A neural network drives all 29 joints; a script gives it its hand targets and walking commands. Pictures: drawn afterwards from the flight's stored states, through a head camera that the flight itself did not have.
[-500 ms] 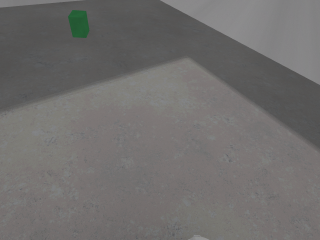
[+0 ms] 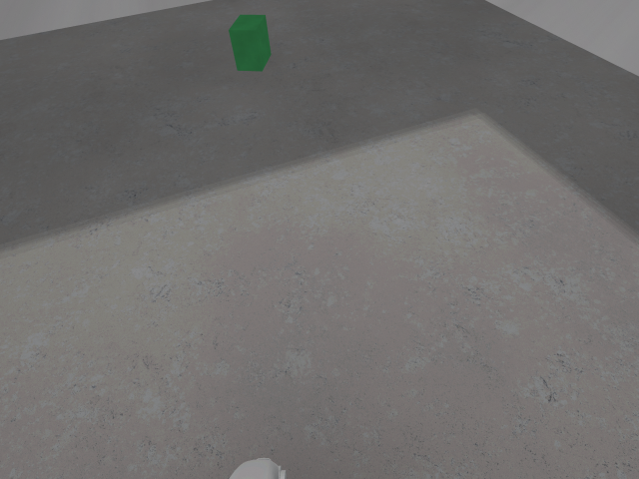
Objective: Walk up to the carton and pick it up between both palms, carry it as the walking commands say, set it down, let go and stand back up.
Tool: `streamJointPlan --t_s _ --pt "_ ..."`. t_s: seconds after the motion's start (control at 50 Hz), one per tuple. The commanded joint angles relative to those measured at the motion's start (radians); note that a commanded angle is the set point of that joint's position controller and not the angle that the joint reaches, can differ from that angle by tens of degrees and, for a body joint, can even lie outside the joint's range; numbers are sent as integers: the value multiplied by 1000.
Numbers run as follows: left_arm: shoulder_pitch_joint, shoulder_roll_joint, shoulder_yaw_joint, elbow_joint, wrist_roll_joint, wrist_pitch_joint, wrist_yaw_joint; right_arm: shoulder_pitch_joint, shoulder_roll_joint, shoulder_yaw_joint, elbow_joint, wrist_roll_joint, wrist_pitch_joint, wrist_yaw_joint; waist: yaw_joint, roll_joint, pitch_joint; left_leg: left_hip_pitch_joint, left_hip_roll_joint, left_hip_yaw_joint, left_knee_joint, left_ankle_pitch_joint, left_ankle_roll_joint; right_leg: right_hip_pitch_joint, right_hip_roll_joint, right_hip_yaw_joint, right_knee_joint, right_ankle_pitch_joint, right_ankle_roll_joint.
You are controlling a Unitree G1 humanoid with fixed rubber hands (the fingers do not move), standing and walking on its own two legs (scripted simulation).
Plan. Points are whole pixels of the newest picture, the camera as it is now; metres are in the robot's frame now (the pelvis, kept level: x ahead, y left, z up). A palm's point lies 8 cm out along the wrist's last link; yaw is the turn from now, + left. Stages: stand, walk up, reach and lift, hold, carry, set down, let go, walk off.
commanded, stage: walk up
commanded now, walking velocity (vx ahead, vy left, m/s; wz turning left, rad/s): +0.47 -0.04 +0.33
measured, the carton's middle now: (251, 43) +2.77 +0.65 -0.65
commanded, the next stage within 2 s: none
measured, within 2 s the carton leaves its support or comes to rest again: neither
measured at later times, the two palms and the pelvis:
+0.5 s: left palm (161, 346) +0.33 +0.30 -0.12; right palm (472, 367) +0.32 -0.21 -0.13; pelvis +0.27 +0.03 +0.00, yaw +9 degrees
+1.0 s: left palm (218, 287) +0.45 +0.22 -0.12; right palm (449, 203) +0.69 -0.24 -0.14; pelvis +0.54 -0.01 +0.00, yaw +19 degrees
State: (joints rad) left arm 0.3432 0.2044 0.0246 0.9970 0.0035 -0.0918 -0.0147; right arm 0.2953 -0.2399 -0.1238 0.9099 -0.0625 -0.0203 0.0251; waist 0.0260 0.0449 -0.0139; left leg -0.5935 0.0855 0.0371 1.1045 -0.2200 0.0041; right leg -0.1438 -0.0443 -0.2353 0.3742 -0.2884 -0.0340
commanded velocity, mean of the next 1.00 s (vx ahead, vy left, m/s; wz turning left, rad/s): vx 0.47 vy -0.02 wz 0.37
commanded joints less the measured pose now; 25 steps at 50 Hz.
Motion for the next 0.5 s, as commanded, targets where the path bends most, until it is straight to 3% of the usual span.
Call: streamJointPlan --t_s 0.0,0.08,0.12,0.18,0.2,0.22,0.24,0.26,0.28,0.3,0.32,0.34,0.4,0.48 --pt "65 120 17 -28 0 -28 3 -74 32 14 -107 2 7 18 -2 -168 98 -55 11 40 -140 83 -11 -4 -211 104 -178 501 4" --pt "155 154 19 4 -1 -27 13 -232 44 23 -176 10 10 33 44 -126 141 -9 -15 113 -376 74 -2 59 -237 74 -184 616 -8" --pt "172 170 26 7 -2 -24 23 -245 35 20 -192 8 6 34 35 -148 102 55 -42 124 -430 74 20 119 -244 50 -134 782 -6" --pt "169 189 37 -15 -12 -11 33 -172 -2 5 -187 3 -7 19 -8 -163 -12 211 -100 135 -483 0 61 207 -262 28 49 1123 -4" --pt "170 192 41 -22 -18 -3 30 -108 -13 -1 -170 4 -14 11 -37 -167 -57 305 -128 150 -525 -21 79 205 -254 15 159 1183 -4" --pt "139 199 44 -44 -28 3 25 -2 -33 -11 -141 2 -23 2 -94 -154 -113 503 -122 124 -590 38 109 102 -236 -5 320 1143 17" --pt "107 191 30 -86 -30 0 18 133 -106 -30 -106 -12 -32 -11 -153 -110 -185 808 -19 -38 -575 48 166 -154 -202 14 583 859 50" --pt "72 131 2 -162 -25 -4 9 191 -195 -43 -86 -18 -31 -22 -141 105 -206 1053 274 -406 -602 392 273 -518 -70 50 892 -153 82" --pt "32 143 21 -175 -12 -4 13 259 -192 -49 -61 -5 -19 -31 -135 32 -247 970 340 -536 -678 519 321 -556 -26 152 1022 -177 80" --pt "-3 137 24 -164 -4 -3 13 177 -169 -42 -80 -4 -23 -32 -96 -50 -166 830 330 -475 -704 577 297 -531 -82 202 1021 -96 82" --pt "-1 119 20 -150 2 3 13 103 -131 -28 -92 -2 -31 -28 -58 -85 -75 720 286 -379 -720 577 268 -510 -113 210 980 -56 81" --pt "8 120 23 -128 8 14 12 50 -103 -17 -92 6 -38 -24 -39 -82 -7 623 241 -311 -751 569 232 -475 -126 204 910 -48 92" --pt "-14 117 37 -127 27 53 -3 51 -68 10 -39 38 -54 -24 -12 22 37 501 153 -180 -806 584 165 -388 -150 168 758 -13 121" --pt "-235 92 35 -184 32 73 -26 102 -75 12 22 41 -54 -27 -35 88 98 444 87 -108 -865 529 126 -352 -142 101 538 56 136"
